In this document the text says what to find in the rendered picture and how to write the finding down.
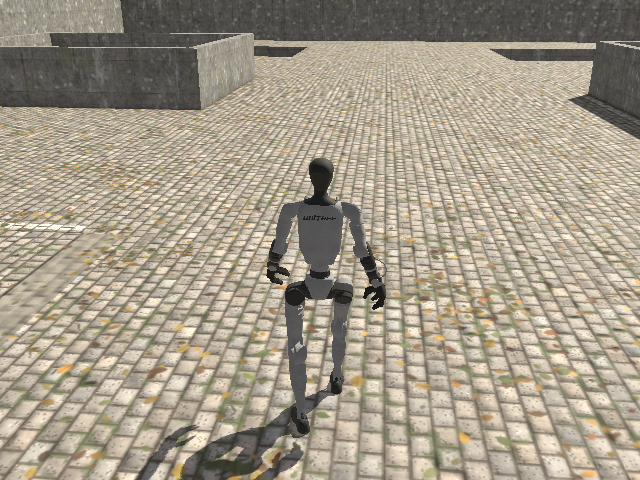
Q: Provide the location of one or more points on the robot right upper arm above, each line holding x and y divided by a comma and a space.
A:
352, 212

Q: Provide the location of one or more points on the left robot hand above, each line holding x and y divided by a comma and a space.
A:
280, 270

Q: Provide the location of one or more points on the robot left foot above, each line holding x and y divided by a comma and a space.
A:
301, 424

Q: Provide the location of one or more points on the robot left upper arm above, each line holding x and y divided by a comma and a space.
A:
288, 211

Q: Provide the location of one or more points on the robot right shin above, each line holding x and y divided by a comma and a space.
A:
338, 352

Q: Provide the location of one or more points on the robot left forearm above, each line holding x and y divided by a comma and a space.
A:
273, 259

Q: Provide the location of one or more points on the right robot hand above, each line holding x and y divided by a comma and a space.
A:
380, 293

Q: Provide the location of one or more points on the robot right forearm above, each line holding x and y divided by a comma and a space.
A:
371, 269

